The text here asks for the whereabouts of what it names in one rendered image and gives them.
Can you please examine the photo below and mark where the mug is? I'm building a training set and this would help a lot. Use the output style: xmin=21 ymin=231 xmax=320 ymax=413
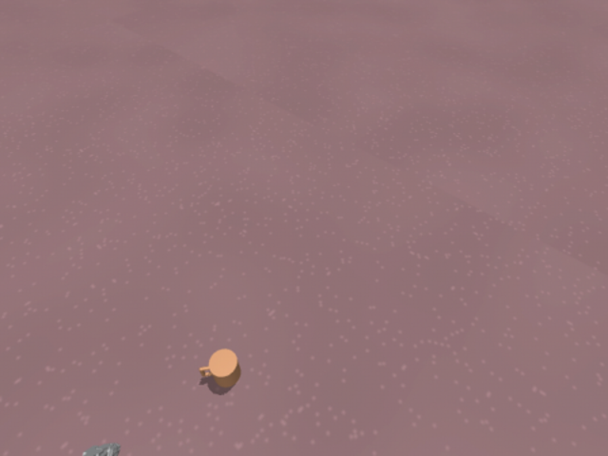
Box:
xmin=199 ymin=349 xmax=241 ymax=388

